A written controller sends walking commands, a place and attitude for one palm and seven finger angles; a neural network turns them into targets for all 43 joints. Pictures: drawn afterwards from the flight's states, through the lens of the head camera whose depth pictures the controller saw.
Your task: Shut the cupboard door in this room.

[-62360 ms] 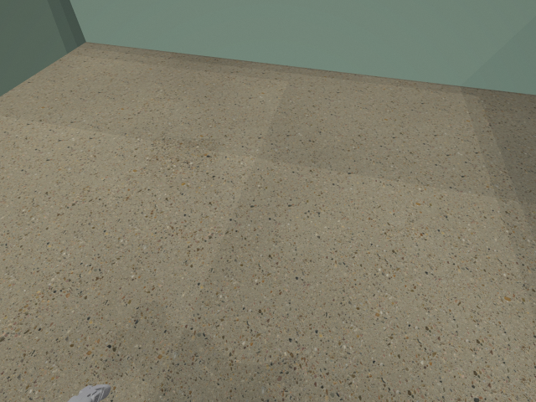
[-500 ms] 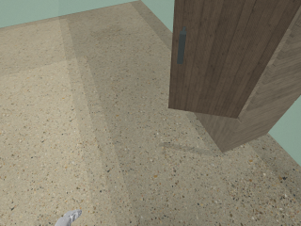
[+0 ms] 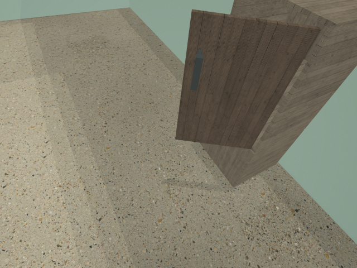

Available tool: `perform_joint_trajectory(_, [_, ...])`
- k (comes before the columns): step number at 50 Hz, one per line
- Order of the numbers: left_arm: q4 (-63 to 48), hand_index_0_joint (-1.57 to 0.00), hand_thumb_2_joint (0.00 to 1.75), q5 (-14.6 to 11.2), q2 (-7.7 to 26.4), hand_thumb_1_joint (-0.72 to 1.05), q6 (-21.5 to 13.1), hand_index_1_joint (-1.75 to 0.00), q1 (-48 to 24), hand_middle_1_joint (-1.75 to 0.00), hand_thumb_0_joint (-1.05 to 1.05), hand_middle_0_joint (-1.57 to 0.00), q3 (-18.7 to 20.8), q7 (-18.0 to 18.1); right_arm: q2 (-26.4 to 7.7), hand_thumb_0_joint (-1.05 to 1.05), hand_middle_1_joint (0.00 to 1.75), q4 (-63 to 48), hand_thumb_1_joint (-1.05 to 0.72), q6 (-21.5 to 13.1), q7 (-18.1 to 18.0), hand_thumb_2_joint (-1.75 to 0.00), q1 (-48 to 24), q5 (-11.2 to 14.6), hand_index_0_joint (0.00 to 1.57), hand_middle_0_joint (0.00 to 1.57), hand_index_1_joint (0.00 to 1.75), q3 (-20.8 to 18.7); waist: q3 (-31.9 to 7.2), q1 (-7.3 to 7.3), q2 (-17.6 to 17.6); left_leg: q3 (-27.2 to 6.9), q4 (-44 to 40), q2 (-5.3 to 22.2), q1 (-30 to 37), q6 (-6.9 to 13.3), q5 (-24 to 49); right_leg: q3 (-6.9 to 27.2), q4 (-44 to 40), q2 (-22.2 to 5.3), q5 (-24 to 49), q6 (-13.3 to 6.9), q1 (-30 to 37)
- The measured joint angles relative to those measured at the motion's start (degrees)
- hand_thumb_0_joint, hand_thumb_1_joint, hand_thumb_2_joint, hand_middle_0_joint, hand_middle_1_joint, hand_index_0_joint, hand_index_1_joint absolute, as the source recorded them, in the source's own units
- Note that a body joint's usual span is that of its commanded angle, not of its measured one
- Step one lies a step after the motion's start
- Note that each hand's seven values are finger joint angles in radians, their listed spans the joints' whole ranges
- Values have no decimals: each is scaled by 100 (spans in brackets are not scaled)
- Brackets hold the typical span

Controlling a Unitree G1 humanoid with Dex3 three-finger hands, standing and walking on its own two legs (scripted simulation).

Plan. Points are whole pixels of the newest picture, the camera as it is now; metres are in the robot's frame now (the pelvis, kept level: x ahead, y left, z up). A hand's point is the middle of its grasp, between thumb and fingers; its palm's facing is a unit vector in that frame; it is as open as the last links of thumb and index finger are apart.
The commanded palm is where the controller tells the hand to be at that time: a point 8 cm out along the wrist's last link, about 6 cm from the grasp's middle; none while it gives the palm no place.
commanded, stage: take the last steps up to it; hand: left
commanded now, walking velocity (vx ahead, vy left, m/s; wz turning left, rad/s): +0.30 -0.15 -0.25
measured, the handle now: (196, 69) +0.71 -0.02 +0.06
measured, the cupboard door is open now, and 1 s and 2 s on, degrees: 55 55 55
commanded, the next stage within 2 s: come to a stop and stand still in 0.70 s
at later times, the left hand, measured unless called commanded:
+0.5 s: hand (151, 242) +0.21 +0.07 -0.16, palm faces -0.10 -0.98 -0.18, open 7.4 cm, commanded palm none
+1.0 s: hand (164, 216) +0.29 +0.04 -0.18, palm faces -0.01 -0.98 -0.19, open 7.3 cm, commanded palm none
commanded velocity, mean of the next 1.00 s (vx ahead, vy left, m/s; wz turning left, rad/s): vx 0.12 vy -0.07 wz -0.03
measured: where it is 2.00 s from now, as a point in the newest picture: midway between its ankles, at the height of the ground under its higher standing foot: outside the picture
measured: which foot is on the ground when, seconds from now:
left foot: down 0.00-0.38, up 0.40-0.70, down 0.72-1.00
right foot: up 0.00-0.36, down 0.38-0.72, up 0.74-1.00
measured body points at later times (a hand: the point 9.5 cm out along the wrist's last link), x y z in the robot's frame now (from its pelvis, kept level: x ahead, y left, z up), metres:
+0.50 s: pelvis +0.10 -0.09 +0.00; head +0.12 -0.10 +0.45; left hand +0.22 +0.12 -0.15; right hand +0.02 -0.34 -0.16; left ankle +0.05 +0.04 -0.67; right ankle +0.10 -0.20 -0.74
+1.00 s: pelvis +0.25 -0.14 +0.00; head +0.29 -0.13 +0.45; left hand +0.29 +0.09 -0.16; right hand +0.26 -0.37 -0.15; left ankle +0.25 -0.03 -0.74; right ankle +0.28 -0.29 -0.73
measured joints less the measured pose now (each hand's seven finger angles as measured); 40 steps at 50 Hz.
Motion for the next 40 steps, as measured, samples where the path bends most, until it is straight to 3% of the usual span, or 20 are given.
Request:
perform_joint_trajectory(3, [-1,-20,90,17,64,91,-39,-30,12,-30,1,-20,36,-93,52,1,30,57,-90,-72,1,-90,175,-3,20,20,30,8,-18,-16,65,93,-423,69,229,-14,163,-89,383,-128,412,48,-240])
perform_joint_trajectory(8, [2,-20,90,31,123,91,-50,-30,-72,-30,1,-19,52,-157,66,1,30,238,-90,-175,-1,-90,484,7,21,20,30,-57,-5,-101,113,310,-840,166,554,-97,245,-128,100,-369,847,117,-453])
perform_joint_trajectory(14, [-32,-19,90,25,48,91,-73,-30,-417,-30,1,-19,-6,-221,-69,1,30,533,-90,-146,36,-90,836,-26,21,20,30,-191,85,-319,228,499,-860,348,833,-318,39,-303,-1304,-545,903,82,-308])
perform_joint_trajectory(18, [-114,-19,90,7,-16,91,-267,-30,-605,-30,1,-19,-55,-235,-191,1,30,755,-90,-73,87,-90,1059,-7,20,20,30,-260,74,-402,297,514,-327,536,851,-553,-426,-457,-2530,-455,1124,-56,293])
perform_joint_trajectory(19, [-129,-20,90,10,-20,91,-371,-30,-634,-30,1,-19,-63,-213,-207,1,30,808,-90,-49,111,-90,1112,21,20,20,30,-267,52,-377,284,487,94,590,710,-490,-649,-452,-2695,-436,1221,-83,404])
perform_joint_trajectory(21, [-89,-20,90,-23,-158,91,-529,-30,-693,-30,0,-19,-94,-111,-290,1,30,936,-90,80,131,-90,979,69,20,20,30,-276,129,-334,422,58,1505,583,170,-294,-1263,-553,-2425,-324,1113,-92,432])
perform_joint_trajectory(24, [5,-20,90,-47,-332,91,-594,-30,-531,-30,0,-20,-159,5,-331,1,30,908,-91,130,144,-90,699,77,20,20,30,-309,116,-257,432,-139,3018,357,-666,-158,-1102,-633,-2727,-254,1038,-169,808])
perform_joint_trajectory(27, [150,-20,89,-73,-349,93,-620,-30,-291,-30,-1,-20,-107,145,-290,1,30,684,-91,65,160,-90,399,46,20,20,30,-315,46,-235,375,-63,3152,286,-1231,-188,-661,-732,-3227,-168,1127,-211,1219])
perform_joint_trajectory(31, [388,-20,89,-33,-242,94,-635,-30,-26,-30,-1,-20,-148,161,-175,1,30,392,-91,-20,191,-90,-1,38,20,19,30,-286,8,-198,331,41,2198,240,-1434,-224,-237,-869,-3542,-14,1032,-246,1605])
perform_joint_trajectory(35, [600,-20,90,-46,-222,93,-595,-30,218,-30,-1,-20,-172,153,-50,1,30,232,-91,-166,206,-90,-267,46,20,19,30,-205,46,-79,248,93,750,112,-956,-209,309,-906,-3232,71,576,-205,1816])
perform_joint_trajectory(36, [637,-20,90,-65,-220,93,-571,-30,292,-30,0,-20,-174,148,-23,1,30,216,-91,-232,203,-90,-292,33,20,19,30,-180,36,-57,193,99,547,49,-806,-57,363,-884,-2937,34,352,-186,1771])
perform_joint_trajectory(38, [690,-20,90,-91,-205,92,-476,-30,344,-30,0,-20,-182,141,68,1,30,200,-91,-299,178,-90,-345,-8,20,20,30,-122,51,-23,9,198,729,-58,-744,175,111,-685,-1768,-85,-160,-255,1362])
perform_joint_trajectory(40, [689,-20,90,-56,-230,92,-394,-30,329,-30,0,-20,-193,120,117,0,30,173,-91,-298,124,-90,-312,-9,20,20,30,-70,80,-5,-27,244,633,-91,-564,218,-5,-475,-488,-89,-306,-270,807])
